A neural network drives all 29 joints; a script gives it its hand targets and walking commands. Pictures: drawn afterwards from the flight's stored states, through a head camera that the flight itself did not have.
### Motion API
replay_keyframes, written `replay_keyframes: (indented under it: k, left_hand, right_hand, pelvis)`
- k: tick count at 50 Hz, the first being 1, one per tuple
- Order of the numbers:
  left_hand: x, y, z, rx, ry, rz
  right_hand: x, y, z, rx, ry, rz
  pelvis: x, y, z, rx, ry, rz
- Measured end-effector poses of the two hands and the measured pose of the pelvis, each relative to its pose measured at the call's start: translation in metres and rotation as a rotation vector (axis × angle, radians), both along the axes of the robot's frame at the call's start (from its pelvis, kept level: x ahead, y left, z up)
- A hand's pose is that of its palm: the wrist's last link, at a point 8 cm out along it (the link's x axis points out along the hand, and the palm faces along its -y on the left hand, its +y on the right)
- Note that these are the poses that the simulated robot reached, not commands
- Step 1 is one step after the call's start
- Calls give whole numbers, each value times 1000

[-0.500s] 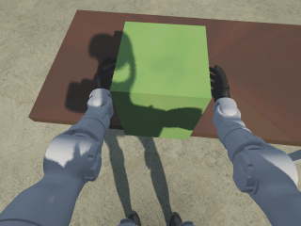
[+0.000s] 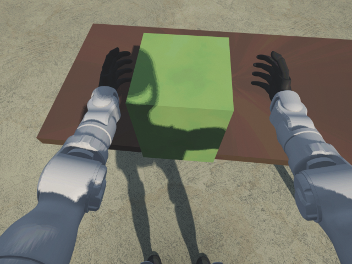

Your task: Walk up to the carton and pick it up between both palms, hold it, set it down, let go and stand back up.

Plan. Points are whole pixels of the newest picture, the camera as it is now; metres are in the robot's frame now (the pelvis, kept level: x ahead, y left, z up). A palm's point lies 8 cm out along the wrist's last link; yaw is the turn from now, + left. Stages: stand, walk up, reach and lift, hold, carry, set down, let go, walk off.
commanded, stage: set down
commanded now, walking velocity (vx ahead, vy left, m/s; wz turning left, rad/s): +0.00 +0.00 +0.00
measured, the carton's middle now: (181, 103) +0.50 +0.01 +0.01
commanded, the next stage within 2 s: none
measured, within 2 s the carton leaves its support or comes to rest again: neither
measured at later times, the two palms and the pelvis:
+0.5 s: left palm (87, 55) +0.50 +0.19 +0.17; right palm (285, 57) +0.48 -0.18 +0.18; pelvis +0.01 +0.00 +0.02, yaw +1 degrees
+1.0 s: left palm (88, 108) +0.43 +0.20 +0.09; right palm (278, 108) +0.42 -0.19 +0.09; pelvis +0.00 +0.00 +0.02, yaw +1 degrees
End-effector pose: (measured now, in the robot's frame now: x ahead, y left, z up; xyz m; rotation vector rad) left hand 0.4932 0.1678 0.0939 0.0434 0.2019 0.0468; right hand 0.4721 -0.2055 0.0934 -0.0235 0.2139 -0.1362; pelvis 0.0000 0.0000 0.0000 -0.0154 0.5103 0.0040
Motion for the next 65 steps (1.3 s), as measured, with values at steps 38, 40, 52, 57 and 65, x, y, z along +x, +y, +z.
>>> replay_keyframes:
  k: [38,40,52,57,65]
  left_hand:
    - [-16,16,64,13,86,40]
    - [-22,18,56,9,77,39]
    - [-68,35,-5,4,83,66]
    - [-74,30,-3,-4,26,47]
    - [-91,21,-6,-12,44,21]
  right_hand:
    - [-8,8,71,20,42,-37]
    - [-13,7,61,8,38,-26]
    - [-54,15,-3,26,62,-13]
    - [-60,18,6,22,-1,-5]
    - [-78,11,5,23,36,-30]
  pelvis:
    - [8,1,23,1,-220,9]
    - [8,0,24,3,-230,7]
    - [-1,-3,20,7,-216,14]
    - [-6,-3,18,5,-210,11]
    - [-9,-2,20,6,-268,12]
